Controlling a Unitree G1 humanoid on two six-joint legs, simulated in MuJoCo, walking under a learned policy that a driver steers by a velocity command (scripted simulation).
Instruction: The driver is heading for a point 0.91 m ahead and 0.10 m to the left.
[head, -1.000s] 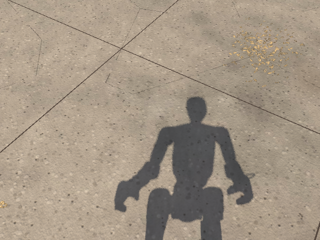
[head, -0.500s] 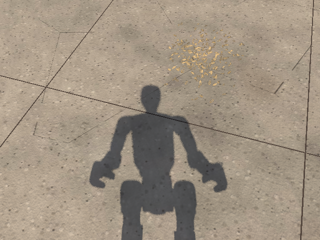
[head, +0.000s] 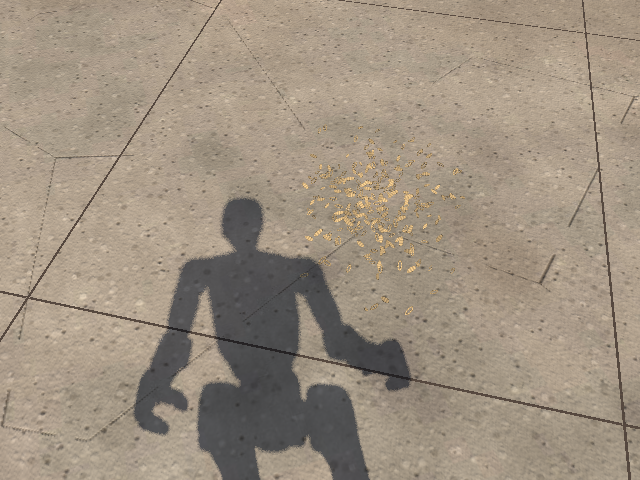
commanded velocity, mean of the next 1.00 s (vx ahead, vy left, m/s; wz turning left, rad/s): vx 0.50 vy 0.00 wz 0.13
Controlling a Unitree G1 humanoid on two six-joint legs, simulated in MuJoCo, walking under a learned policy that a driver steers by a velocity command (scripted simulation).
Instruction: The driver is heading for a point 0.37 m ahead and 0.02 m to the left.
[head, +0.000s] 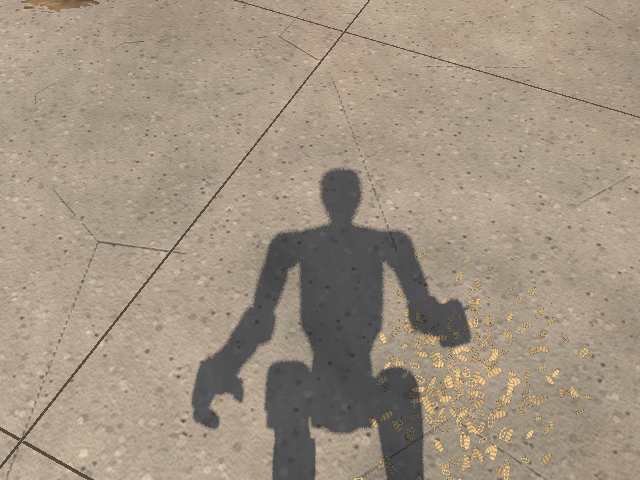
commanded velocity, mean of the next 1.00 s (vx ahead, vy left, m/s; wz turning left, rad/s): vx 0.23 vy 0.00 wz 0.20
